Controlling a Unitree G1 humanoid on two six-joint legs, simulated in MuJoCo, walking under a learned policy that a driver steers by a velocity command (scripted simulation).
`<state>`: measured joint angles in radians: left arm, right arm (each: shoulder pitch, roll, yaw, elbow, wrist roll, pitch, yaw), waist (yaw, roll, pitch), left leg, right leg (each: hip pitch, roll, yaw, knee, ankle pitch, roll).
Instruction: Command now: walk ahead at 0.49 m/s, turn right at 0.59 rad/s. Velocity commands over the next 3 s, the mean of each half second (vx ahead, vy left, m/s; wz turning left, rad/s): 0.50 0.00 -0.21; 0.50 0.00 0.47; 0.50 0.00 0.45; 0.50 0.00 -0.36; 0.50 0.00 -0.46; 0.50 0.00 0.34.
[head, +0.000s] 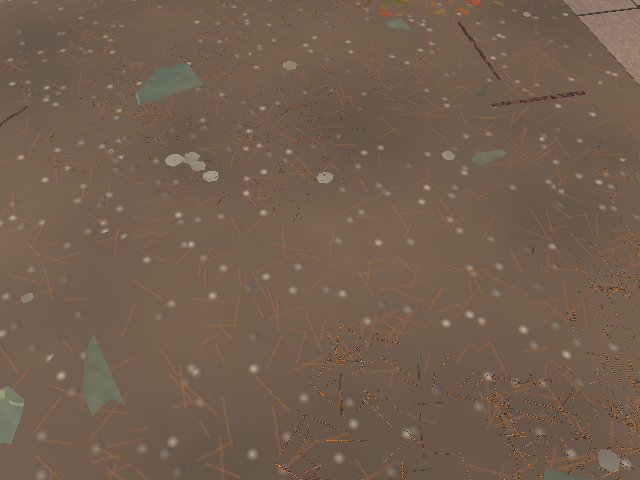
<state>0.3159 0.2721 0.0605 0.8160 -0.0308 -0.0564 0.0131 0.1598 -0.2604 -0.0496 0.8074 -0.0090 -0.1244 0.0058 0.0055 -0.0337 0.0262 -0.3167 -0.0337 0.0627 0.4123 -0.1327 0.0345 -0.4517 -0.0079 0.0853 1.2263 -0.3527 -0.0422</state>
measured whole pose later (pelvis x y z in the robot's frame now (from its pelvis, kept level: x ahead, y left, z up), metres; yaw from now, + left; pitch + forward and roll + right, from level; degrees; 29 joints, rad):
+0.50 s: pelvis +0.26 -0.08 +0.00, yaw -3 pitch +2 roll +0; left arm 0.19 0.24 0.05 0.70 0.00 -0.09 -0.03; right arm 0.30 -0.29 -0.05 0.91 0.04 -0.08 0.01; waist -0.02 0.03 0.03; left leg -0.45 0.07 -0.04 1.19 -0.36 0.02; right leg -0.35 -0.02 -0.09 0.51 -0.19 -0.04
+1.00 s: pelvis +0.52 -0.02 -0.02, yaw +14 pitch +2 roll -1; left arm 0.25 0.27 0.07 0.82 -0.03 -0.10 0.01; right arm 0.15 -0.28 -0.08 0.74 0.02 -0.05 0.05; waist 0.01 0.00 0.07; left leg -0.46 -0.06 0.05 0.64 -0.21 0.11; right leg -0.29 -0.06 -0.01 1.22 -0.45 0.01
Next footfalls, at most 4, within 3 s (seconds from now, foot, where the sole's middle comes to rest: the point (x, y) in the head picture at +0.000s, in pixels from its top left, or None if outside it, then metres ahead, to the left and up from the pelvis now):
0.36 right None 0.34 -0.19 -0.77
0.90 left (302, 405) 0.63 0.07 -0.77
1.42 right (337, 278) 0.96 -0.01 -0.77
1.88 left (226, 240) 1.08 0.28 -0.77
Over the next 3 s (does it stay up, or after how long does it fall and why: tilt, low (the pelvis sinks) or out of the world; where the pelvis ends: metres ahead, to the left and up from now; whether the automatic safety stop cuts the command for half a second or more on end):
stays up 1.58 0.18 -0.02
